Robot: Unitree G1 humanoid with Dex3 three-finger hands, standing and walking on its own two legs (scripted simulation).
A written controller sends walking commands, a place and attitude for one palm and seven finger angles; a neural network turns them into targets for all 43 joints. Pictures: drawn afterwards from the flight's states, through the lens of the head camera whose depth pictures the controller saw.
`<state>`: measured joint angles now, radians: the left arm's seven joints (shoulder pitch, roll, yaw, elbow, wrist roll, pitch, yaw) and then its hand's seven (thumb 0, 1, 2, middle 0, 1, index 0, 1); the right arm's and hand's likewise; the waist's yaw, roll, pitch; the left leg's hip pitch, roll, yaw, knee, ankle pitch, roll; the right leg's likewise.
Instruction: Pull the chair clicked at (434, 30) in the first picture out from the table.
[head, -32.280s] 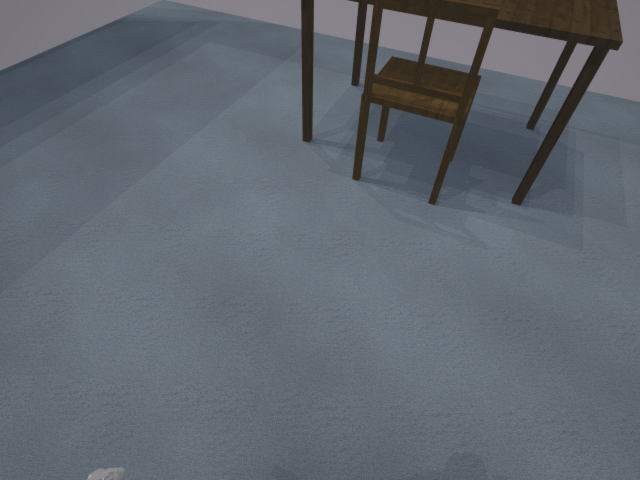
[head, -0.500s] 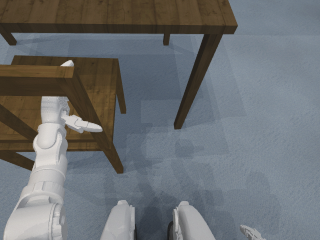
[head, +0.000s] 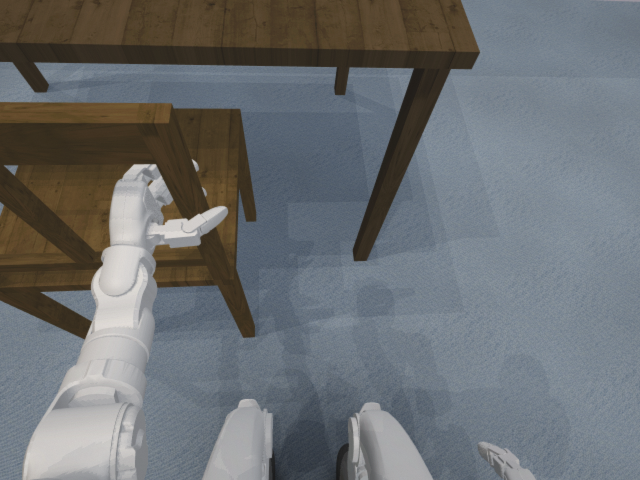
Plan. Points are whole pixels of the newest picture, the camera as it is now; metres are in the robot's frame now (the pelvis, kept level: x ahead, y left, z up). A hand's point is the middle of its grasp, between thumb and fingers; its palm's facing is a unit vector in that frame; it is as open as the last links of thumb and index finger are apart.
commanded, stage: hook a spindle and tug to test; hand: left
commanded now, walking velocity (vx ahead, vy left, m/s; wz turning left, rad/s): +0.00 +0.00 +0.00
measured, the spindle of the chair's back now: (40, 217) +0.43 +0.35 +0.00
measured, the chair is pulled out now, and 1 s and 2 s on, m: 0.04 0.02 0.16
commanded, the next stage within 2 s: step backward, pulling the chair out in 0.72 s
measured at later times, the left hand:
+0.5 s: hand (190, 211) +0.43 +0.16 +0.02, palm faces +0.06 -1.00 -0.03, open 6.0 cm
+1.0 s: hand (186, 210) +0.43 +0.16 +0.03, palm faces +0.16 -0.98 -0.08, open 5.9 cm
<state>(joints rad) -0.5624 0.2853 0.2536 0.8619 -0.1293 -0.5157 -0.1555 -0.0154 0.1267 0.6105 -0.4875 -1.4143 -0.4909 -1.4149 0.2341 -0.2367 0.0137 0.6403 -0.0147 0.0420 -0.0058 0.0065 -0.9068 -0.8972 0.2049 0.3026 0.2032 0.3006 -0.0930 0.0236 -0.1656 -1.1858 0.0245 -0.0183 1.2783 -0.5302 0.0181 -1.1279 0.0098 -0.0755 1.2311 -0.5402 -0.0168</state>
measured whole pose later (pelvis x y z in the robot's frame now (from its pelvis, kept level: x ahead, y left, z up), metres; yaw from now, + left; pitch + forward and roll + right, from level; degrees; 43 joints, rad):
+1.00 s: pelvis +0.03 -0.01 +0.07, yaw +0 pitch +18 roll -1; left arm -0.45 0.23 0.18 0.83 -0.11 -0.24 0.06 0.06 0.63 0.79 -0.31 -1.20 -0.43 -1.45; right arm 0.25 -0.21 0.03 0.59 0.05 0.13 -0.08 0.01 -0.91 -0.90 0.20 0.30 0.20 0.30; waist -0.07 0.01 -0.08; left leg -0.80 0.02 0.01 0.92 -0.43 0.01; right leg -0.76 0.01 -0.05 0.90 -0.44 -0.01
